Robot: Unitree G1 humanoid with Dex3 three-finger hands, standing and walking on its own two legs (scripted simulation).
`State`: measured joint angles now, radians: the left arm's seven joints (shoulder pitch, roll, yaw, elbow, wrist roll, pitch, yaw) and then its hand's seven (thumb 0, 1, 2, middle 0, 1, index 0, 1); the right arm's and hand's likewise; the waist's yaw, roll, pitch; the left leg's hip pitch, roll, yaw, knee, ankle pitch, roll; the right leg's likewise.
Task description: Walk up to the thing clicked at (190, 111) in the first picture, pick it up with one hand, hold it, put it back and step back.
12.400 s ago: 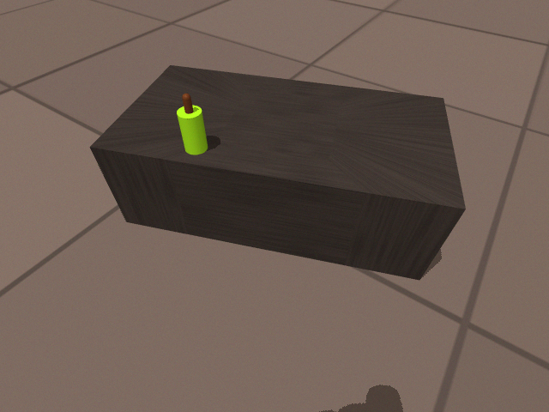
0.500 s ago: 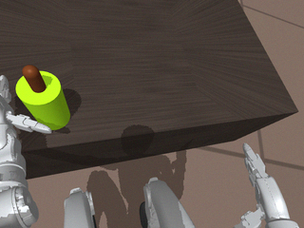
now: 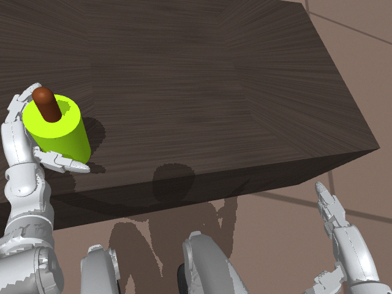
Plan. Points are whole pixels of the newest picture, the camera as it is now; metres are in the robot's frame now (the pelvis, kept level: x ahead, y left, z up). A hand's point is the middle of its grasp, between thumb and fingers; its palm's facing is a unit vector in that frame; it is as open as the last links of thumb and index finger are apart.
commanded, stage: close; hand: left
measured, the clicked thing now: (58, 128) +0.48 +0.18 -0.03
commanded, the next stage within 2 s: settle in 0.44 s
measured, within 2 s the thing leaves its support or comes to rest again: leaves its support in 0.76 s
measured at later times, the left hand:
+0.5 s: hand (51, 137) +0.47 +0.19 -0.04, palm faces +0.18 -0.98 +0.00, open 11.5 cm
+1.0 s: hand (48, 120) +0.48 +0.19 +0.00, palm faces +0.17 -0.99 -0.01, open 11.9 cm
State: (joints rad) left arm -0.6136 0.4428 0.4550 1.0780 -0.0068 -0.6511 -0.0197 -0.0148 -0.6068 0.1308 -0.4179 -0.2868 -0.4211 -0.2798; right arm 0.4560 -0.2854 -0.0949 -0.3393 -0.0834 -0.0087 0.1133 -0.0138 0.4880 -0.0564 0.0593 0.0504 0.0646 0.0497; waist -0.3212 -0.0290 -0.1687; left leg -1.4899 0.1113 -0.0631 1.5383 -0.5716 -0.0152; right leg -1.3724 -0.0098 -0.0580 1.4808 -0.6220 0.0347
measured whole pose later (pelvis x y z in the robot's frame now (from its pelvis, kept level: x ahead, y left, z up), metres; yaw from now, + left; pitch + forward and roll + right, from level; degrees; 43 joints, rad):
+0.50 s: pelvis +0.00 +0.00 +0.00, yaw +0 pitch +29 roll -5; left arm -0.61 0.45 0.46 1.11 -0.01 -0.69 -0.02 -0.01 -0.50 0.54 -0.82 -0.74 -0.84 -0.75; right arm 0.45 -0.30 -0.09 -0.35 -0.08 0.00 0.11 -0.01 0.48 -0.06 0.06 0.05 0.06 0.05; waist -0.32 -0.03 -0.16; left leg -1.48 0.11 -0.06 1.53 -0.56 -0.01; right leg -1.36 -0.01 -0.05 1.48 -0.62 0.04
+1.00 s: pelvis +0.00 +0.00 +0.02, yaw +0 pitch +28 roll -5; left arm -0.63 0.43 0.42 1.05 -0.01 -0.59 0.00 -0.02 -0.61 0.77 -0.67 -1.06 -0.69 -1.08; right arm 0.46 -0.28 -0.07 -0.31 -0.07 0.03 0.09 -0.01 0.49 -0.07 0.06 0.05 0.06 0.05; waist -0.29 -0.02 -0.17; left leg -1.40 0.11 -0.05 1.46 -0.55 -0.01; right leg -1.29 -0.01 -0.05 1.41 -0.60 0.04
